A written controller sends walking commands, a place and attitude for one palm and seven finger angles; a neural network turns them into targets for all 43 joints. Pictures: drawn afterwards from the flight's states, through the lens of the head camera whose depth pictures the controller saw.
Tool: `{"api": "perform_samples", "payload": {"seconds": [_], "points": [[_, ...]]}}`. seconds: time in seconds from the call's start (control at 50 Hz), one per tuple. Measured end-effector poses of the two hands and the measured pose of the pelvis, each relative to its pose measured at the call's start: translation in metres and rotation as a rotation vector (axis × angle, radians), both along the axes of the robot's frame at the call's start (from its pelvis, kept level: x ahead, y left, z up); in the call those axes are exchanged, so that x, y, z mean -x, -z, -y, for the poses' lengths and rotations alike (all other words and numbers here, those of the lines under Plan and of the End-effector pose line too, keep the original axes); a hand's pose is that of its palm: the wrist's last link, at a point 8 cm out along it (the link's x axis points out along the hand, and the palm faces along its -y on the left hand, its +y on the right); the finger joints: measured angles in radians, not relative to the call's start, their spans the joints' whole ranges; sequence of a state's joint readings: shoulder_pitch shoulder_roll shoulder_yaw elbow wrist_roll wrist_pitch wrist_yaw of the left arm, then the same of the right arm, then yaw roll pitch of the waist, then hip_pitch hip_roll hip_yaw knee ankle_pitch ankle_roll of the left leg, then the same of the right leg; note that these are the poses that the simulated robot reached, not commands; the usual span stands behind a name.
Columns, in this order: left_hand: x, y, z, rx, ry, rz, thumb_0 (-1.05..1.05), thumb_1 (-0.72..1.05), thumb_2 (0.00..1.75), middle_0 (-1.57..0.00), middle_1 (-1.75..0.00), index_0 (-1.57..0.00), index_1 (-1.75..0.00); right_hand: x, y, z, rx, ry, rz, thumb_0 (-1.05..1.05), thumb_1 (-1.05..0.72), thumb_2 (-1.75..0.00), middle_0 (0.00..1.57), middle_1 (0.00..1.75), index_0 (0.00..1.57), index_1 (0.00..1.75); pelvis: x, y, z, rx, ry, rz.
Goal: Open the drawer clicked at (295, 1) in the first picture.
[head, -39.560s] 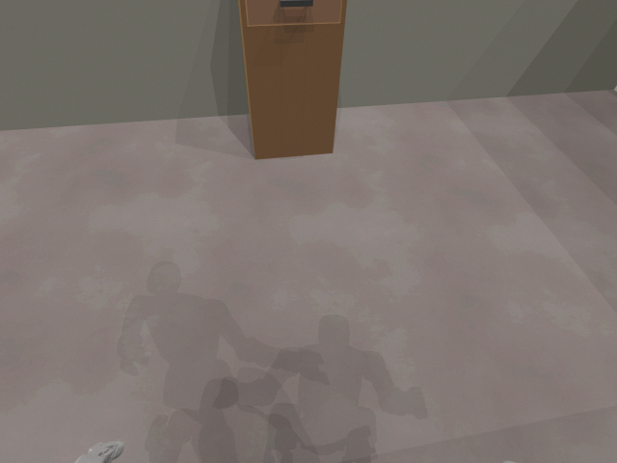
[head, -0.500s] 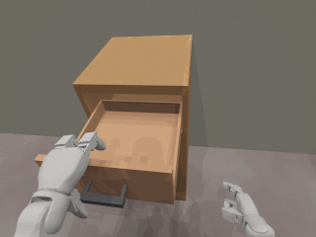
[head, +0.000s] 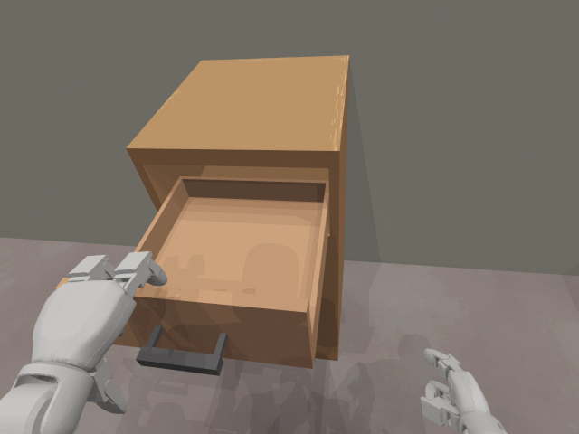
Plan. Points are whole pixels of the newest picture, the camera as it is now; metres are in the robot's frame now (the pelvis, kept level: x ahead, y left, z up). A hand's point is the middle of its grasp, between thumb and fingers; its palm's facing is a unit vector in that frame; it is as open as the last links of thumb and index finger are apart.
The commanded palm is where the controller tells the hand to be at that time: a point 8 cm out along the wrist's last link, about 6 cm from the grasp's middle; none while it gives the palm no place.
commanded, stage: draw the hand back to the body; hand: left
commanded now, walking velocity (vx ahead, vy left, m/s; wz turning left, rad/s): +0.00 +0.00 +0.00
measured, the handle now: (184, 348) +0.23 +0.21 -0.02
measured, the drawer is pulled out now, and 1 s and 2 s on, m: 0.30 0.30 0.30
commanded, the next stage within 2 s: step back with the hand held close in 1.16 s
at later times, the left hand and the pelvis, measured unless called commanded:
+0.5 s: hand (109, 297) +0.20 +0.23 +0.17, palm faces +0.37 -0.85 -0.37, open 12.6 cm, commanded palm +0.15 +0.27 +0.18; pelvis +0.02 +0.01 +0.00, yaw +2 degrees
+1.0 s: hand (103, 302) +0.20 +0.24 +0.15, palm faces +0.41 -0.80 -0.43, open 8.3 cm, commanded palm +0.15 +0.29 +0.18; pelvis +0.03 +0.00 +0.00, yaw +2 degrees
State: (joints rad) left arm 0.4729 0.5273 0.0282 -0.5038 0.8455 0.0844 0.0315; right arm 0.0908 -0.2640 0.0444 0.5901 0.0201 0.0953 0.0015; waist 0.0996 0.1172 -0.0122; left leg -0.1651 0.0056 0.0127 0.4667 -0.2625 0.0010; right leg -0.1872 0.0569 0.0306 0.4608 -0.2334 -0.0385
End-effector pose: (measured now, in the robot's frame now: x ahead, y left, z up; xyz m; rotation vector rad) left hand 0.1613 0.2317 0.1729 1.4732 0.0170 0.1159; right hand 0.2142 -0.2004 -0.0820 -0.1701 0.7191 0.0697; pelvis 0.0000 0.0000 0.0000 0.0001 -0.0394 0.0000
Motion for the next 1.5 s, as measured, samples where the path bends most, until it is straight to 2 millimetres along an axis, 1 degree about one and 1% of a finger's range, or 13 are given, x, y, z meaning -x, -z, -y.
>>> {"api": "perform_samples", "payload": {"seconds": [0.18, 0.22, 0.26, 0.3, 0.36, 0.46, 0.64, 0.8, 0.88, 1.08, 1.28, 1.4, 1.5], "points": [[0.007, 0.005, -0.02, -0.001, -0.051, 0.0, 0.0, -0.49, 0.3, -0.32, -1.2, -0.32, -1.2, -0.001, 0.002, -0.001, 0.035, -0.004, -0.017, 0.01, -0.91, -0.9, 0.2, 0.3, 0.2, 0.3, 0.0, 0.001, -0.005, 0.004, -0.014, -0.007], [0.005, 0.008, -0.022, 0.38, -0.049, 0.062, -0.01, -0.49, 0.3, -0.32, -1.2, -0.32, -1.19, -0.002, -0.002, -0.004, 0.031, 0.014, 0.024, 0.01, -0.91, -0.9, 0.2, 0.3, 0.2, 0.3, 0.0, 0.001, -0.006, 0.006, -0.023, 0.008], [0.004, 0.014, -0.02, 0.686, -0.047, 0.135, -0.01, -0.47, 0.31, -0.32, -1.19, -0.32, -1.18, -0.001, -0.008, -0.008, 0.027, 0.037, 0.078, 0.01, -0.91, -0.9, 0.2, 0.3, 0.2, 0.3, -0.001, 0.001, -0.007, 0.005, -0.022, 0.017], [0.003, 0.016, -0.017, 0.876, -0.036, 0.195, -0.01, -0.44, 0.32, -0.32, -1.17, -0.31, -1.17, 0.001, -0.014, -0.011, 0.033, 0.051, 0.117, 0.01, -0.91, -0.9, 0.2, 0.3, 0.2, 0.3, -0.005, 0.0, -0.007, 0.004, -0.022, 0.019], [0.002, 0.009, -0.018, 0.996, -0.002, 0.286, -0.01, -0.38, 0.34, -0.32, -1.13, -0.31, -1.13, 0.005, -0.019, -0.014, 0.049, 0.054, 0.141, 0.01, -0.91, -0.9, 0.2, 0.3, 0.2, 0.3, -0.013, 0.0, -0.005, 0.005, -0.025, 0.019], [0.0, -0.007, -0.032, 1.007, 0.008, 0.39, -0.01, -0.25, 0.4, -0.3, -1.04, -0.29, -1.04, 0.008, -0.016, -0.012, 0.058, 0.051, 0.127, 0.01, -0.9, -0.9, 0.2, 0.3, 0.2, 0.3, -0.022, 0.0, -0.007, 0.009, -0.033, 0.018], [-0.009, 0.006, -0.039, 1.017, -0.061, 0.318, -0.01, 0.04, 0.53, -0.27, -0.85, -0.27, -0.85, 0.006, -0.005, -0.002, 0.066, 0.076, 0.073, 0.01, -0.9, -0.9, 0.2, 0.3, 0.2, 0.3, -0.029, -0.001, -0.009, 0.008, -0.032, -0.014], [-0.006, -0.004, -0.046, 0.95, -0.087, 0.339, 0.0, 0.32, 0.65, -0.26, -0.67, -0.25, -0.67, -0.005, -0.004, 0.003, 0.054, 0.1, 0.085, 0.01, -0.9, -0.9, 0.2, 0.3, 0.2, 0.3, -0.035, 0.0, -0.006, 0.008, -0.035, -0.025], [-0.005, -0.002, -0.051, 0.943, -0.123, 0.354, 0.0, 0.46, 0.71, -0.25, -0.58, -0.24, -0.58, -0.009, -0.004, 0.004, 0.045, 0.103, 0.089, 0.01, -0.9, -0.9, 0.2, 0.3, 0.2, 0.3, -0.035, 0.0, -0.004, 0.007, -0.037, -0.026], [0.002, 0.0, -0.04, 0.959, -0.13, 0.347, 0.01, 0.77, 0.84, -0.22, -0.38, -0.22, -0.37, -0.01, -0.005, 0.008, 0.036, 0.09, 0.104, 0.01, -0.9, -0.9, 0.2, 0.3, 0.2, 0.3, -0.032, 0.0, 0.003, 0.003, -0.043, -0.023], [0.006, 0.0, -0.037, 0.948, -0.139, 0.353, 0.01, 0.88, 0.89, -0.22, -0.31, -0.21, -0.31, -0.001, -0.002, 0.015, 0.03, 0.099, 0.095, 0.01, -0.9, -0.9, 0.2, 0.3, 0.2, 0.3, -0.027, 0.0, 0.009, 0.002, -0.044, -0.015], [0.003, -0.01, -0.043, 0.882, -0.096, 0.384, 0.01, 0.89, 0.89, -0.22, -0.3, -0.21, -0.3, 0.012, -0.002, 0.026, 0.06, 0.117, 0.06, 0.01, -0.9, -0.9, 0.2, 0.3, 0.2, 0.3, -0.019, 0.001, 0.009, 0.016, -0.041, -0.044], [-0.001, 0.005, -0.045, 0.917, -0.067, 0.313, 0.01, 0.89, 0.9, -0.21, -0.3, -0.21, -0.3, 0.031, -0.005, 0.037, 0.09, 0.18, 0.023, 0.01, -0.9, -0.9, 0.2, 0.3, 0.2, 0.3, -0.01, 0.002, 0.001, 0.009, -0.019, -0.064]]}}
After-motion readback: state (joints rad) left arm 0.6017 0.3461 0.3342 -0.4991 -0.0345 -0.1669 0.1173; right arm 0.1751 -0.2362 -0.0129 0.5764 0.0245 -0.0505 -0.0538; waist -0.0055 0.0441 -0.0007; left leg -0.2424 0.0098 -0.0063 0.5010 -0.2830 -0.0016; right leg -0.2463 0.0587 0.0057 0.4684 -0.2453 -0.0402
